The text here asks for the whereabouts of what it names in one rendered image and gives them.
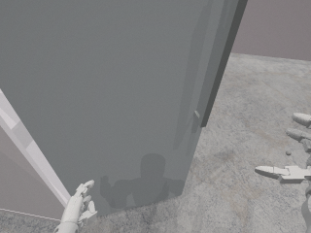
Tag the robot left forearm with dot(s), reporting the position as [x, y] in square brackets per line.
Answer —
[67, 227]

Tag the fridge door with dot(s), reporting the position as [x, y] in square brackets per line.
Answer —
[107, 89]

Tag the handle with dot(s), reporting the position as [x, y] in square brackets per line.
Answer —
[234, 17]

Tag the robot right hand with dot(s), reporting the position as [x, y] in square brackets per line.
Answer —
[292, 174]

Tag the robot right forearm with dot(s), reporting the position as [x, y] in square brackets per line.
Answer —
[306, 209]

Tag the robot left hand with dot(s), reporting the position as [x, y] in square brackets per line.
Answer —
[74, 210]

